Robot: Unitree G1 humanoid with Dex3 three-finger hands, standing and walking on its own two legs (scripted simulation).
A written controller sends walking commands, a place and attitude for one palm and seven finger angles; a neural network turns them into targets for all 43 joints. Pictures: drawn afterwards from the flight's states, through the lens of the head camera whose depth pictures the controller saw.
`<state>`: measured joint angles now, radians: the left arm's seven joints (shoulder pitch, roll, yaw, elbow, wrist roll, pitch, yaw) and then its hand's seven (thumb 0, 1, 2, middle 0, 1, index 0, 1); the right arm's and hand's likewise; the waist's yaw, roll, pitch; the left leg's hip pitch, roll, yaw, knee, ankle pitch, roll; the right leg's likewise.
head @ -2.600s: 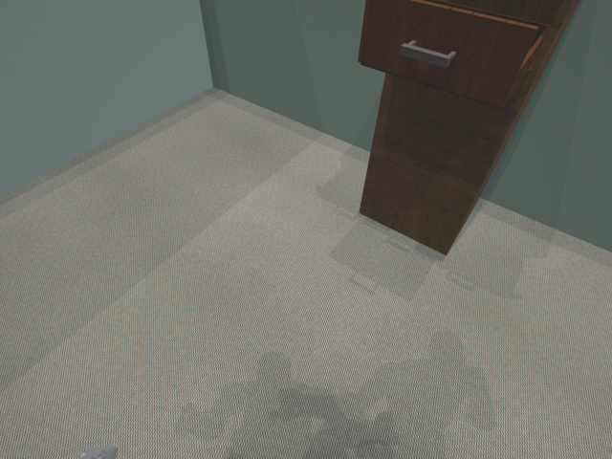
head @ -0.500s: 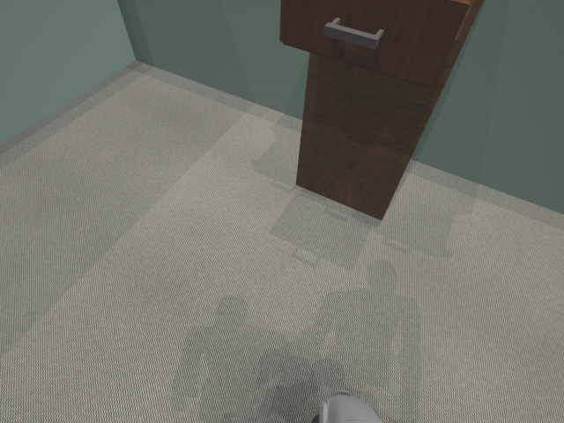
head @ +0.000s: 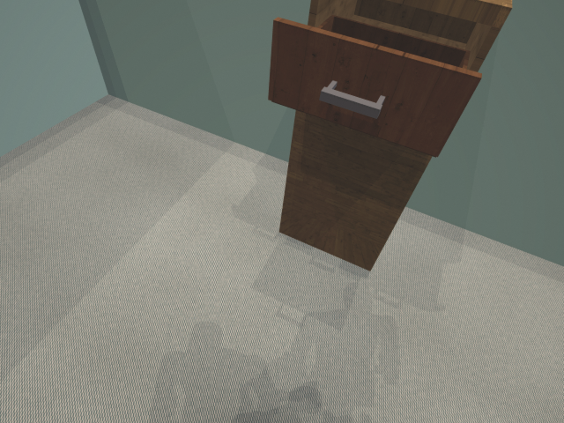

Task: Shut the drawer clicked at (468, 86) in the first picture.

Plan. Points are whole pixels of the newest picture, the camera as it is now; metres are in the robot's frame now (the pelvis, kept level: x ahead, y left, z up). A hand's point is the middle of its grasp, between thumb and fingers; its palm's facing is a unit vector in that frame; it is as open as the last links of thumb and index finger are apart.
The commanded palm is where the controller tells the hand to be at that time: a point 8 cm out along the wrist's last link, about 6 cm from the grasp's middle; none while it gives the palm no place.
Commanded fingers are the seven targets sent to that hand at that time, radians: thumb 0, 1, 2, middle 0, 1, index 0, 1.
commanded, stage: turn to face it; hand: left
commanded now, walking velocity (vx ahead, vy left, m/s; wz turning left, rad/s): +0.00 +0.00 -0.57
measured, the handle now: (353, 97) +0.66 -0.07 +0.14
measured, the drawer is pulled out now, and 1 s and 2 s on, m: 0.27 0.27 0.27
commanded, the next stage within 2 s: take the last steps up to it in 0.56 s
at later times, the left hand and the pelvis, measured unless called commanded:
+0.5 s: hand (194, 394) +0.19 +0.15 -0.15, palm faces -0.20 -0.94 -0.27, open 7.4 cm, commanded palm none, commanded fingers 0.00 0.90 0.90 -0.20 -0.30 -0.20 -0.30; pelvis +0.05 -0.03 +0.00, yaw -14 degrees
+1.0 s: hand (201, 378) +0.22 +0.14 -0.16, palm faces -0.37 -0.92 -0.14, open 7.4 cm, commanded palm none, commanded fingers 0.00 0.90 0.90 -0.20 -0.30 -0.20 -0.30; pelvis +0.10 -0.01 +0.02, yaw -22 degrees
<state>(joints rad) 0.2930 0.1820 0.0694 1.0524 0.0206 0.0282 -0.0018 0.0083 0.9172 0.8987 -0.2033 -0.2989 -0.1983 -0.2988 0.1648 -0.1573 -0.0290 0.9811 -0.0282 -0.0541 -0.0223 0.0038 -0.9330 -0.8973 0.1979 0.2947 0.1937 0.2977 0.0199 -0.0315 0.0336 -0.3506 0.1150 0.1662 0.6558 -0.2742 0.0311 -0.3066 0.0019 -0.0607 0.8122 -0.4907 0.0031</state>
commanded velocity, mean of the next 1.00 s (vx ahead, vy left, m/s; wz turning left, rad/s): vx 0.11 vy -0.02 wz -0.27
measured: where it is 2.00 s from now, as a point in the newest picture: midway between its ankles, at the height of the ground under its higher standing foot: (312, 419)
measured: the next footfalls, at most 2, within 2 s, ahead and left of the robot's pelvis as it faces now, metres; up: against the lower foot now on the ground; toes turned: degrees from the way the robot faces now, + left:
right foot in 0.36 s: +0.08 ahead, -0.15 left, +0.00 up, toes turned -19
left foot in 0.70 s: +0.14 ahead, +0.09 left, +0.00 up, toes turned -11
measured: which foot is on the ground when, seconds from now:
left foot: down 0.00-0.36, up 0.38-0.68, down 0.70-1.00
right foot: up 0.00-0.34, down 0.36-0.70, up 0.72-1.00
